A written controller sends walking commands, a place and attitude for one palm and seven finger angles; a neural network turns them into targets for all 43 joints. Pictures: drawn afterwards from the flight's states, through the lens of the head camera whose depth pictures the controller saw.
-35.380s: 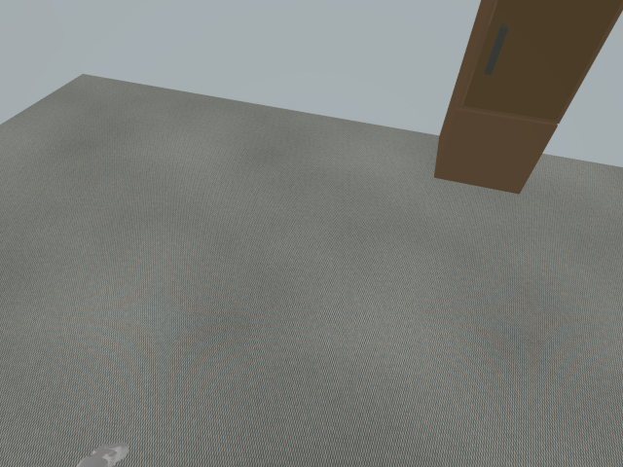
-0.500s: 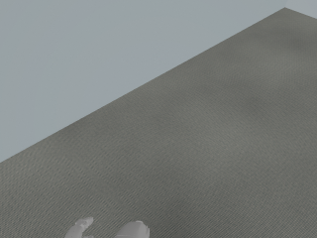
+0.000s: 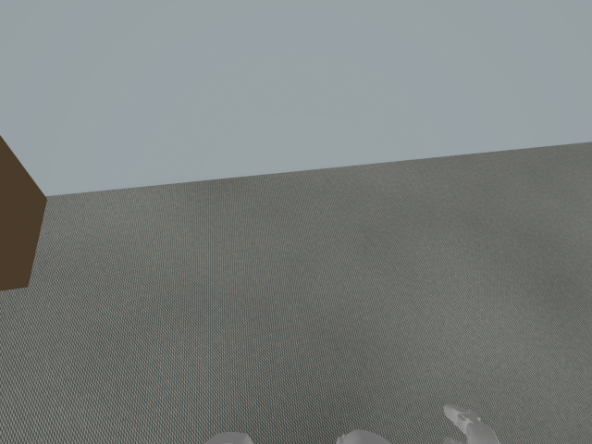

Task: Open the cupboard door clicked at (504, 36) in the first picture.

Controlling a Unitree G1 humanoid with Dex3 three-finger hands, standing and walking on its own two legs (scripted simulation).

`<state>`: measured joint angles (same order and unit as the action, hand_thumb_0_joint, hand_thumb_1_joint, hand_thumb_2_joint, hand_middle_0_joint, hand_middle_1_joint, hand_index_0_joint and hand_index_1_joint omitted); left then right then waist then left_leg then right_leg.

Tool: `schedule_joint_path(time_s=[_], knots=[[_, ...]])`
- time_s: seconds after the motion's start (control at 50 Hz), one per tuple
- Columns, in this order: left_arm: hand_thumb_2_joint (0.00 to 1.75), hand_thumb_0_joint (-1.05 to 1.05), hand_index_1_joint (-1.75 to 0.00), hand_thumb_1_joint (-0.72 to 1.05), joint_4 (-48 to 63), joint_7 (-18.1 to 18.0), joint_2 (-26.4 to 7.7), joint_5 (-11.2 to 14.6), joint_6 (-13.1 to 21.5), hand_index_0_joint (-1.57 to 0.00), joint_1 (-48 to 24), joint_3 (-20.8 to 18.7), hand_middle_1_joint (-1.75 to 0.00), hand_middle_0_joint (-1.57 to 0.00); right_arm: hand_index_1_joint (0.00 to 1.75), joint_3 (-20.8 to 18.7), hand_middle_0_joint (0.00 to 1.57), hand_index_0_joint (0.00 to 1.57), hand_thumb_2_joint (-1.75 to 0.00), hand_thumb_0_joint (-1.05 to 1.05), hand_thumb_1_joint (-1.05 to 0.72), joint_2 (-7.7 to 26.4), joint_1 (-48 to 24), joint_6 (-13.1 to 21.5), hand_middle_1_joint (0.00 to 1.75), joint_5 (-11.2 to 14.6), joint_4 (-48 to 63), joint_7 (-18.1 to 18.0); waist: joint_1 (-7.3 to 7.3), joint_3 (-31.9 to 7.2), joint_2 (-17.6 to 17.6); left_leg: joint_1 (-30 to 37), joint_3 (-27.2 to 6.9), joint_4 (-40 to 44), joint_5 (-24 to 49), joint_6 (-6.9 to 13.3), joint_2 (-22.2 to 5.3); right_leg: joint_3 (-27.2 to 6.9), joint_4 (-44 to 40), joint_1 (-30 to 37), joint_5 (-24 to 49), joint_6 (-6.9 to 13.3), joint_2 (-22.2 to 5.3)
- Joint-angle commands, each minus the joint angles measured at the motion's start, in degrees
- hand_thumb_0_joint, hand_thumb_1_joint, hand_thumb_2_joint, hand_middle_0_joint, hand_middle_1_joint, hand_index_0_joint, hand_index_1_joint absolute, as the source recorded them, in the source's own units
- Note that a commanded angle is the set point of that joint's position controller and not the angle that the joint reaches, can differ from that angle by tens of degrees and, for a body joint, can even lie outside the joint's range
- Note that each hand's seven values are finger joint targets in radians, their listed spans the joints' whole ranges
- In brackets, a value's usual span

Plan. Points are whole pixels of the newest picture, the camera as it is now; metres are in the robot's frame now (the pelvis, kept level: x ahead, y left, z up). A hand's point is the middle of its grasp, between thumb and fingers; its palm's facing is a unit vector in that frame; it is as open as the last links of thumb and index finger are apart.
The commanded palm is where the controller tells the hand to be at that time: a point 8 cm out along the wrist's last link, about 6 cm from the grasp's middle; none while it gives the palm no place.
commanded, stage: turn to face it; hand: left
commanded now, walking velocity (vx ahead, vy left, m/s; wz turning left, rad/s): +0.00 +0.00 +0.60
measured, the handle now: out of the picture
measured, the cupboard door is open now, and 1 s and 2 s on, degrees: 47 47 47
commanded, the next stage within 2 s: take the last steps up to it in 1.82 s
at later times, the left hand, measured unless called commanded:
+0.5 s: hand out of the picture +0.12 +0.19 -0.13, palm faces +0.22 -0.94 -0.26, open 7.4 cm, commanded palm none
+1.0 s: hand out of the picture -0.09 +0.11 -0.16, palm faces +0.60 -0.76 -0.26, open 7.4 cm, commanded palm none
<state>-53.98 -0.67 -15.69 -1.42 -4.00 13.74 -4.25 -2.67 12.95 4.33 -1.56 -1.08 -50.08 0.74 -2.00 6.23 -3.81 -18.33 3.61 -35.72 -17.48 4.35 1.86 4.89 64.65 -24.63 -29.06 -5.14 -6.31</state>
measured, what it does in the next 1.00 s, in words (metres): steps on the spot, turning left: right foot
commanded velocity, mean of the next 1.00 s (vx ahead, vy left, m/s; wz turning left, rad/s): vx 0.00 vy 0.00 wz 0.60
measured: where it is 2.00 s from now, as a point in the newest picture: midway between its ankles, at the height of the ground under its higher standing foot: outside the picture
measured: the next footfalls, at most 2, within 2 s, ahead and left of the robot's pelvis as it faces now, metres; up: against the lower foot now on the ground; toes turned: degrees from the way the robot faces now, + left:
right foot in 0.52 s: +0.05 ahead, -0.15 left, +0.00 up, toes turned +18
left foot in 1.06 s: +0.00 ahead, +0.06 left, +0.00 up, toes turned +43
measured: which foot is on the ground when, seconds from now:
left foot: down 0.00-0.52, up 0.54-1.00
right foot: up 0.00-0.50, down 0.52-1.00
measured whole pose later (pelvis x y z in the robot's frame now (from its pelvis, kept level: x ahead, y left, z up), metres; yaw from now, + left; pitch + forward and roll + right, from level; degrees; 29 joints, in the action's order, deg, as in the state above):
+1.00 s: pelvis +0.02 -0.06 +0.01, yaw +36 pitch +0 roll +2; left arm -53.2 -1.3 -12.1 -1.7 -0.4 18.6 -2.7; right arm -4.2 15.0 2.8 -4.8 -0.9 -53.8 1.4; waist -2.0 6.9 -1.6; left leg -22.8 3.7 -47.6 -24.7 -3.1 -0.8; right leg 16.2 31.2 -7.4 -23.2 1.2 -5.9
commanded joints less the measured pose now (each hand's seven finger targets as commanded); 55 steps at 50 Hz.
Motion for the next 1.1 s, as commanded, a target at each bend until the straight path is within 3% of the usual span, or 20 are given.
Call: schedule_joint_path(time_s=[0.0,0.02,0.14,0.32,0.42,0.46,0.48,0.5,0.52,0.54,0.58,0.62,0.7,0.94,0.98,1.0,1.02,1.04,1.06,1.08], knots=[[0.90,0.00,-0.30,0.90,5.3,0.5,-4.6,-0.2,1.9,-0.20,-1.8,-1.4,-0.30,-0.20,0.30,-2.8,0.20,0.20,-0.90,0.00,-0.90,11.9,3.6,0.9,0.30,0.2,2.5,-1.8,2.25,-6.6,10.0,7.3,-17.8,19.2,16.6,3.2,-14.1,-5.9,5.1,-8.5,9.9,-1.3,-0.4],[0.90,0.00,-0.30,0.90,5.0,0.5,-4.5,-0.2,1.9,-0.20,-0.8,-1.4,-0.30,-0.20,0.30,-2.7,0.20,0.20,-0.90,0.00,-0.90,11.9,3.5,1.1,0.30,0.3,2.5,-1.7,1.57,-7.2,10.3,7.1,-16.8,19.5,15.4,3.2,-13.5,-6.0,4.4,-8.1,11.0,-1.6,-0.3],[0.90,0.00,-0.30,0.90,6.2,0.1,-4.3,-0.1,2.2,-0.20,-4.1,-1.3,-0.30,-0.20,0.30,-3.1,0.20,0.20,-0.90,0.00,-0.90,11.3,8.5,1.5,0.30,0.4,0.8,-1.6,2.65,-8.6,9.7,11.0,-21.3,19.1,17.4,4.0,-13.1,-7.1,1.2,-10.6,12.7,-2.8,0.7],[0.90,0.00,-0.30,0.90,9.3,-0.3,-3.1,0.7,2.8,-0.20,-11.3,-0.5,-0.30,-0.20,0.30,-3.8,0.20,0.20,-0.90,0.00,-0.90,11.2,13.8,1.2,0.30,-0.3,-1.2,-2.1,4.88,-11.3,11.7,14.7,-29.4,14.4,27.7,6.5,-13.1,-7.7,-11.5,-7.0,4.8,-1.8,4.4],[0.90,0.00,-0.30,0.90,8.7,-0.9,-2.9,1.4,2.9,-0.20,-7.8,-0.4,-0.30,-0.20,0.30,-4.3,0.20,0.20,-0.90,0.00,-0.90,11.0,11.1,0.2,0.30,-0.4,-0.7,-2.1,3.47,-12.4,13.2,8.8,-31.8,12.4,28.6,4.8,-10.5,-6.8,-26.0,5.6,4.9,0.2,8.0],[0.90,0.00,-0.30,0.90,7.6,-1.2,-3.5,1.6,3.3,-0.20,-3.7,-0.8,-0.30,-0.20,0.30,-4.4,0.20,0.20,-0.90,0.00,-0.90,10.1,9.2,0.0,0.30,0.2,-0.3,-2.0,1.23,-13.1,11.3,1.7,-30.8,9.7,22.6,2.3,-7.9,-6.6,-38.3,17.3,14.1,0.9,7.9],[0.90,0.00,-0.30,0.90,7.1,-1.5,-5.5,1.4,3.7,-0.20,-1.6,-1.2,-0.30,-0.20,0.30,-4.2,0.20,0.20,-0.90,0.00,-0.90,8.3,9.2,0.1,0.30,0.7,-0.2,-1.7,0.13,-13.8,5.6,-6.5,-27.8,6.2,10.7,-0.5,-5.2,-10.6,-45.4,27.1,18.5,1.9,2.8],[0.90,0.00,-0.30,0.90,7.3,-1.9,-10.2,0.5,4.1,-0.20,-1.1,-2.0,-0.30,-0.20,0.30,-4.0,0.20,0.20,-0.90,0.00,-0.90,5.0,10.0,0.1,0.30,1.3,0.3,-1.5,-0.28,-13.8,-10.7,-18.7,-17.3,-4.9,-10.2,-5.1,1.8,-25.4,-49.9,35.2,18.7,7.0,-12.5],[0.90,0.00,-0.30,0.90,7.7,-2.0,-10.8,0.1,3.8,-0.20,-2.1,-1.5,-0.30,-0.20,0.30,-4.4,0.20,0.20,-0.90,0.00,-0.90,7.2,9.1,0.1,0.30,0.4,0.9,-1.5,0.29,-10.7,-10.6,-18.6,-9.6,-19.5,-18.4,-6.9,4.2,-30.0,-49.7,25.6,26.6,12.7,-22.4],[0.90,0.00,-0.30,0.90,8.3,-1.9,-8.9,0.3,3.8,-0.20,-4.4,-0.8,-0.30,-0.20,0.30,-4.5,0.20,0.20,-0.90,0.00,-0.90,8.0,9.7,-0.4,0.30,-0.2,0.4,-1.0,1.94,-7.2,-4.7,-16.6,-10.2,-28.9,-15.6,-6.6,1.7,-23.7,-48.5,18.3,28.9,14.2,-19.8],[0.90,0.00,-0.30,0.90,8.4,-1.6,-4.0,1.0,4.5,-0.20,-8.0,0.3,-0.30,-0.20,0.30,-4.6,0.20,0.20,-0.90,0.00,-0.90,6.7,10.5,-1.9,0.30,-0.3,-2.9,-0.4,5.01,-3.8,-4.6,-17.2,-9.1,-36.0,-7.3,-8.2,-0.6,-13.6,-46.6,16.6,37.9,10.1,-10.9],[0.90,0.00,-0.30,0.90,8.2,-1.6,-3.1,1.2,4.9,-0.20,-6.3,0.4,-0.30,-0.20,0.30,-4.0,0.20,0.20,-0.90,0.00,-0.90,5.8,10.3,-2.1,0.30,0.0,-2.6,0.1,4.83,-4.3,-5.7,-17.5,-7.0,-36.3,-3.6,-8.9,-1.3,-6.9,-44.7,19.1,46.6,7.3,-8.4],[0.90,0.00,-0.30,0.90,6.3,-1.8,-3.9,0.9,5.1,-0.20,1.0,-0.2,-0.30,-0.20,0.30,-3.4,0.20,0.20,-0.90,0.00,-0.90,5.6,5.3,-2.5,0.30,0.2,-1.6,0.0,2.04,-6.0,-6.1,-18.3,-5.2,-31.5,-3.6,-9.4,-2.0,-4.9,-42.5,25.7,55.8,5.4,-9.2],[0.90,0.00,-0.30,0.90,4.1,-1.3,-6.5,-0.3,4.7,-0.20,7.1,-1.1,-0.30,-0.20,0.30,-1.5,0.20,0.20,-0.90,0.00,-0.90,3.9,-4.9,-1.3,0.30,0.5,2.0,0.6,-0.53,-5.6,-8.1,-9.0,1.3,-9.5,-8.4,-6.6,-2.2,-0.1,-38.2,25.6,56.0,11.0,-14.6],[0.90,0.00,-0.30,0.90,3.9,-1.1,-7.7,-0.2,4.7,-0.20,6.1,-1.4,-0.30,-0.20,0.30,-1.7,0.20,0.20,-0.90,0.00,-0.90,4.7,-2.2,-0.9,0.30,0.5,1.9,0.4,1.23,-7.0,-7.6,-2.3,3.1,-3.5,-5.4,-5.5,-1.0,1.8,-34.7,22.7,56.4,10.1,-15.2],[0.90,0.00,-0.30,0.90,3.8,-0.9,-7.8,-0.1,4.7,-0.20,5.0,-1.5,-0.30,-0.20,0.30,-2.0,0.20,0.20,-0.90,0.00,-0.90,5.4,1.1,-0.6,0.30,0.3,1.4,0.4,3.27,-8.8,-5.8,4.1,3.4,2.4,-1.0,-4.9,-0.1,4.0,-29.7,20.3,54.8,8.3,-14.1],[0.90,0.00,-0.30,0.90,4.3,-0.7,-8.1,0.5,4.7,-0.20,3.8,-1.6,-0.30,-0.20,0.30,-2.7,0.20,0.20,-0.90,0.00,-0.90,7.7,6.4,-0.1,0.30,0.1,0.2,0.4,6.47,-12.3,-1.5,15.0,0.8,9.5,9.1,-3.3,-2.0,6.4,-19.4,14.1,48.2,5.7,-12.7],[0.90,0.00,-0.30,0.90,6.6,0.0,-4.9,1.1,4.4,-0.20,2.0,-1.0,-0.30,-0.20,0.30,-4.5,0.20,0.20,-0.90,0.00,-0.90,14.8,11.4,0.5,0.30,-0.4,-0.7,0.0,9.05,-15.4,15.5,27.0,-19.7,11.3,30.5,4.0,-18.0,8.1,-4.2,-3.5,8.5,1.0,-3.7],[0.90,0.00,-0.30,0.90,9.1,-0.4,-3.4,1.0,3.8,-0.20,-1.6,-0.1,-0.30,-0.20,0.30,-4.9,0.20,0.20,-0.90,0.00,-0.90,18.1,14.7,0.2,0.30,0.4,-1.2,-0.5,9.27,-16.7,19.0,27.0,-31.1,11.4,53.7,10.8,-26.5,0.7,4.1,-10.7,-9.9,0.2,0.2],[0.90,0.00,-0.30,0.90,9.6,-0.9,-5.1,0.7,3.0,-0.20,-1.7,-0.4,-0.30,-0.20,0.30,-4.4,0.20,0.20,-0.90,0.00,-0.90,17.4,13.0,-0.2,0.30,0.5,-1.0,-0.8,7.70,-15.8,10.6,23.6,-25.2,11.3,46.6,11.9,-27.5,-3.9,5.3,-10.0,-8.9,0.8,-2.0]])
